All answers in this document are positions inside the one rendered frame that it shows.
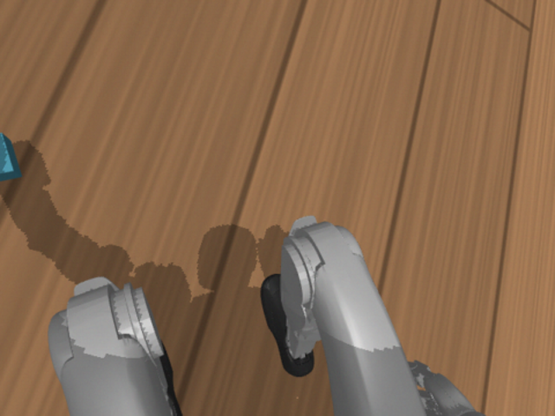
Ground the right robot hand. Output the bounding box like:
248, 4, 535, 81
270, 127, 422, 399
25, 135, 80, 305
408, 360, 476, 416

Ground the left robot foot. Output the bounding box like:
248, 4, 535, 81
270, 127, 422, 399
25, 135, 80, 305
160, 339, 183, 416

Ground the small box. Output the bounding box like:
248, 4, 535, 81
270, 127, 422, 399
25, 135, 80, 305
0, 133, 22, 181

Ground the right robot foot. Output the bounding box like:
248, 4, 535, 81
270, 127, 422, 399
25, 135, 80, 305
260, 274, 314, 377

